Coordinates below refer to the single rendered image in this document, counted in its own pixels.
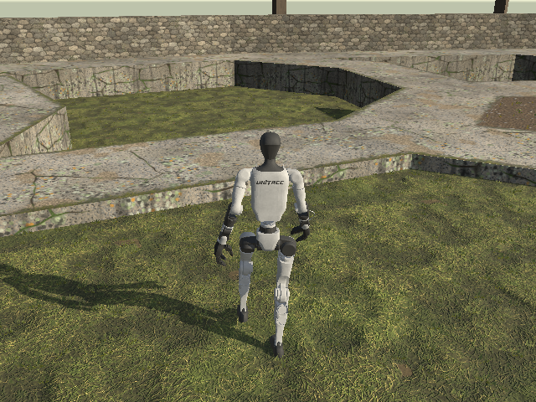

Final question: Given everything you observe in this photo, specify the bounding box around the robot right shin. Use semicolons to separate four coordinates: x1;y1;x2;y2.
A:
274;288;290;346

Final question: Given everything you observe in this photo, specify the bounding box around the left robot forearm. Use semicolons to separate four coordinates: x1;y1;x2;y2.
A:
217;202;237;245

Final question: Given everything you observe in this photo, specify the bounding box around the left robot upper arm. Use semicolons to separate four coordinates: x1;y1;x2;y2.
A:
229;168;253;215

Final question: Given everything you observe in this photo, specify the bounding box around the right robot hand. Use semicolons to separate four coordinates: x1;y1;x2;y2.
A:
291;225;310;242

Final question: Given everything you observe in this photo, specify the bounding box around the right robot upper arm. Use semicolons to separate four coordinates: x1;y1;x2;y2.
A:
286;168;307;214

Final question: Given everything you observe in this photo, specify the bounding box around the right robot forearm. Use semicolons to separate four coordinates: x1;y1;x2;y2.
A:
297;201;310;229

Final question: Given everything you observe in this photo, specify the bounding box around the robot head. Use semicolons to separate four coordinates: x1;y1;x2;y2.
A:
255;131;284;172

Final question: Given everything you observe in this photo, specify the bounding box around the left robot hand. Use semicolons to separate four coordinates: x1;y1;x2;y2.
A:
214;241;233;266

